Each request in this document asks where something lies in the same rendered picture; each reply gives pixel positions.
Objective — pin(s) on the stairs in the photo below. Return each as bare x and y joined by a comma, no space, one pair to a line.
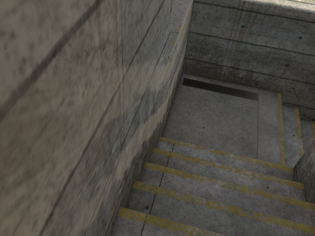
190,190
298,134

